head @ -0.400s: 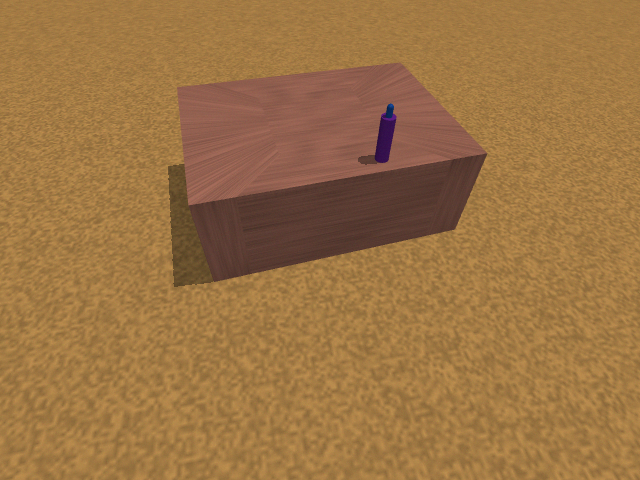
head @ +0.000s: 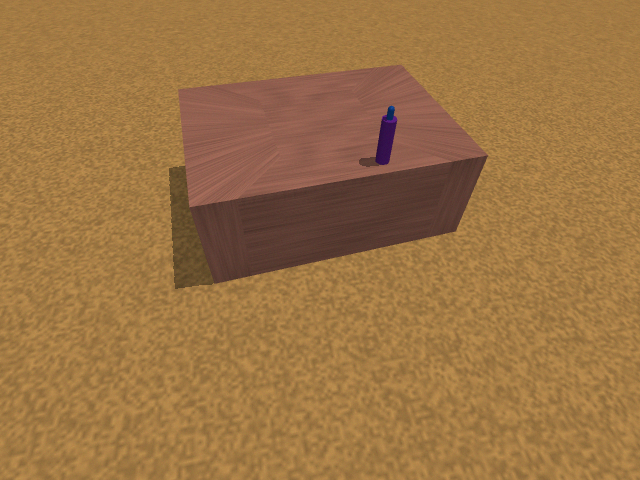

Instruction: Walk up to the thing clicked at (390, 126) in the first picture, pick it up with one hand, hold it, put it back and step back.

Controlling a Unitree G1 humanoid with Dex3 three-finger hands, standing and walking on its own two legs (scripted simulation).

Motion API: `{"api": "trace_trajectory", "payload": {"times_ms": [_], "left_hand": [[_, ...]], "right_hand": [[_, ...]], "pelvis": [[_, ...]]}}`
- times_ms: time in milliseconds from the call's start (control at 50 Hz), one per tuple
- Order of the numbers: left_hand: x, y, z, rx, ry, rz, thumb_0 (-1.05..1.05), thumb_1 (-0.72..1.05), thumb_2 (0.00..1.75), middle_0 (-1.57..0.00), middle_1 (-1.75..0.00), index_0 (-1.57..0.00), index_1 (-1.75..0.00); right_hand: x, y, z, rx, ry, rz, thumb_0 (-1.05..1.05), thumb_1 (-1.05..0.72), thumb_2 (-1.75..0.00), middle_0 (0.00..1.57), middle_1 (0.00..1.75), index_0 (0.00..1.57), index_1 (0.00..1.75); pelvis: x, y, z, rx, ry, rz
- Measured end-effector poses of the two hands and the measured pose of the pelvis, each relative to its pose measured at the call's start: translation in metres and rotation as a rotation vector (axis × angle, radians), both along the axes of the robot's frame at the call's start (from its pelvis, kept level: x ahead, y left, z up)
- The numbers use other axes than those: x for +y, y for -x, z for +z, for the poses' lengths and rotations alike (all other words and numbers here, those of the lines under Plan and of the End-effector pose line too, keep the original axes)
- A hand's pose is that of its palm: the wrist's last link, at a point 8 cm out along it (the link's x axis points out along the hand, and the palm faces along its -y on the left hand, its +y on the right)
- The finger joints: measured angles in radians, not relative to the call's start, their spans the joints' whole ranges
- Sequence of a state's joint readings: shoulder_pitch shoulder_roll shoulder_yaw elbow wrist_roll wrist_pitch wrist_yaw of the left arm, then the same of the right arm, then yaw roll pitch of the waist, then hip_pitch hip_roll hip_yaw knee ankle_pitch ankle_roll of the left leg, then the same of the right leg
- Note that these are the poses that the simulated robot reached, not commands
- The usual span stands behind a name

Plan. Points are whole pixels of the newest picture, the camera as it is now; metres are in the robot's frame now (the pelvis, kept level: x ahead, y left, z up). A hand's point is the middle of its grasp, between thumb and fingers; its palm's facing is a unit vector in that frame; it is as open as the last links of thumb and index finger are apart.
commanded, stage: stand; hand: right
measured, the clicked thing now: (386, 135) +1.19 -0.20 -0.26
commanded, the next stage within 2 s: walk up in 0.72 s
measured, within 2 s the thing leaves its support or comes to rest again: neither
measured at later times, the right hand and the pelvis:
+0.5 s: hand out of the picture +0.08 -0.25 -0.16, palm faces -0.04 +0.94 -0.34, open 7.4 cm; pelvis +0.01 +0.00 +0.00, yaw +0 degrees
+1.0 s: hand out of the picture +0.11 -0.30 -0.16, palm faces -0.12 +0.91 -0.39, open 7.4 cm; pelvis +0.06 -0.02 -0.02, yaw +5 degrees
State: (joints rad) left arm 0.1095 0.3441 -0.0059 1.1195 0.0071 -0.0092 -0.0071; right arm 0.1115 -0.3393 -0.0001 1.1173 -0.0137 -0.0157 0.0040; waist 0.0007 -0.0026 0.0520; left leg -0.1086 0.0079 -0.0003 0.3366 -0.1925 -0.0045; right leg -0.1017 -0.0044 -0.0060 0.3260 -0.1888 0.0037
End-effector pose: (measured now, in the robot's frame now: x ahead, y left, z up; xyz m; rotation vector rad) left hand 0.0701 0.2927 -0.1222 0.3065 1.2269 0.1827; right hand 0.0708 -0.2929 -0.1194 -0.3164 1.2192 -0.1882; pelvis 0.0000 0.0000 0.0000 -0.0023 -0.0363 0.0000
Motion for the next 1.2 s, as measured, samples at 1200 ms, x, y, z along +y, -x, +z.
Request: {"api": "trace_trajectory", "payload": {"times_ms": [1200], "left_hand": [[0.011, 0.0, -0.021, 0.086, -0.01, 0.188, 0.01, 0.9, 0.9, -0.2, -0.3, -0.21, -0.3]], "right_hand": [[-0.016, -0.193, 0.001, -0.104, 0.055, 0.246, 0.01, -0.91, -0.9, 0.2, 0.3, 0.2, 0.3]], "pelvis": [[-0.011, -0.124, -0.03, -0.013, 0.011, 0.142]]}}
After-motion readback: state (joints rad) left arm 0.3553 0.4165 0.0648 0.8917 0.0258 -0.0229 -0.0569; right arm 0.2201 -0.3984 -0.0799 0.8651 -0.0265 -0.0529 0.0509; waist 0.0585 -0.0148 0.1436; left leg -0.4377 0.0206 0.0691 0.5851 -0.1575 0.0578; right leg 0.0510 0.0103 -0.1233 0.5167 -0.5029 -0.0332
